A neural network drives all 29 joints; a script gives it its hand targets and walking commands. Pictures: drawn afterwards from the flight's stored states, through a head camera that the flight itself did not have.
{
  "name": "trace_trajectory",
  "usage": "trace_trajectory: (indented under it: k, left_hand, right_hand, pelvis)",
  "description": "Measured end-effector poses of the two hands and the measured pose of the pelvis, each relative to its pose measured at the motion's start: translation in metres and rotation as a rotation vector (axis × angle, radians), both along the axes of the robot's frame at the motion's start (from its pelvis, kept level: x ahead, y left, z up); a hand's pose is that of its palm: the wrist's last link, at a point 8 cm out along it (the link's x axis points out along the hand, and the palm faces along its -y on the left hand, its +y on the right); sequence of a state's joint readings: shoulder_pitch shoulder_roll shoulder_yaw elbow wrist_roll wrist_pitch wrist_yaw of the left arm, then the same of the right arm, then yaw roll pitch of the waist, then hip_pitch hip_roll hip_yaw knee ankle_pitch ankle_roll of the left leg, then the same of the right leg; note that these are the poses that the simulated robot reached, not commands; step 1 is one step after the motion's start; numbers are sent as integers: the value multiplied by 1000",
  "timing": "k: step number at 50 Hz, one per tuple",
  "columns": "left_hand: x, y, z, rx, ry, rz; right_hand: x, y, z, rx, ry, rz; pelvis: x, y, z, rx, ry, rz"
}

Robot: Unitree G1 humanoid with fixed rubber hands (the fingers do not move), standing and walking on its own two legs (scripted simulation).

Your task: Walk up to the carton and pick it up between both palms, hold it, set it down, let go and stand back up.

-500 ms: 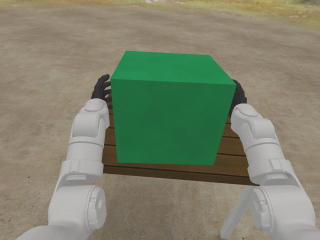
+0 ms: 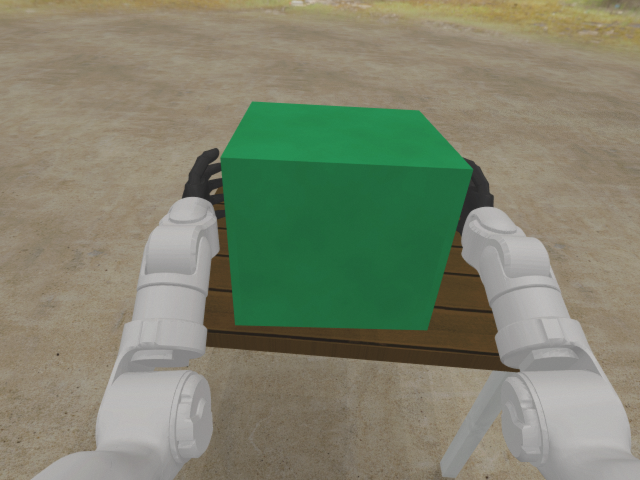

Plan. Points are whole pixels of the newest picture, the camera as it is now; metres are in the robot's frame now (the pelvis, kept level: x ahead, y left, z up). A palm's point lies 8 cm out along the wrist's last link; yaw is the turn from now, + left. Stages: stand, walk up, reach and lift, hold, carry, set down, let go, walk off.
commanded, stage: hold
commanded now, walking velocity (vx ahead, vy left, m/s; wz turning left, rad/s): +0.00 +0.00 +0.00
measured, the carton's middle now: (334, 209) +0.44 +0.01 +0.17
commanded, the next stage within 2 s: set down in 1.30 s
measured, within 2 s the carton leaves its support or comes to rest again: neither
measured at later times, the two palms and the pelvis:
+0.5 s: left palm (199, 208) +0.37 +0.18 +0.21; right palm (474, 216) +0.38 -0.16 +0.21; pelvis +0.00 +0.00 +0.00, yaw +0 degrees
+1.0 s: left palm (199, 208) +0.37 +0.18 +0.21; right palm (474, 217) +0.38 -0.16 +0.21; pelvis +0.00 +0.00 +0.00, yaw +0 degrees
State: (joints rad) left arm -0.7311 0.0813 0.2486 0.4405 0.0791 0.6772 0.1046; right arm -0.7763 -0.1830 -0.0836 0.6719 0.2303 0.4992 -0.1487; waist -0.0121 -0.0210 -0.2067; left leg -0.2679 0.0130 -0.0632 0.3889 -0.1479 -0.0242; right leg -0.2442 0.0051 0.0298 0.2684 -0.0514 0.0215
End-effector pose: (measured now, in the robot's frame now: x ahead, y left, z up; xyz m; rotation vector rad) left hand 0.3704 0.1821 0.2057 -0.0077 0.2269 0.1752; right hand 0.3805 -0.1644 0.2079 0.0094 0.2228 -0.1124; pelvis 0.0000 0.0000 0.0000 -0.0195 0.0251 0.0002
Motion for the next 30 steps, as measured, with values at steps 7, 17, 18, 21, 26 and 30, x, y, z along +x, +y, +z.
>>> trace_trajectory:
  k: [7, 17, 18, 21, 26, 30]
  left_hand:
    - [0, 0, 0, 0, 0, 0]
    - [0, 0, 0, 0, 1, 0]
    - [0, 0, 0, 0, 1, 0]
    - [0, 0, 0, 0, 1, 0]
    - [0, 0, 0, 0, 0, 0]
    - [0, 0, 0, 0, 0, 0]
  right_hand:
    - [0, 0, 0, 0, 0, 0]
    - [0, 0, 0, 0, 1, 0]
    - [0, 0, 0, 0, 1, 0]
    - [0, 0, 0, 0, 1, -1]
    - [0, 0, 0, 0, 0, -1]
    - [0, 0, 0, 0, 0, -1]
  pelvis:
    - [0, 0, 0, 0, 0, 0]
    - [0, 0, 0, 0, 0, 0]
    - [0, 0, 0, 0, 0, 0]
    - [0, 0, 0, 0, 0, 0]
    - [0, 0, 0, 0, 0, 0]
    - [0, 0, 0, 0, 0, 0]
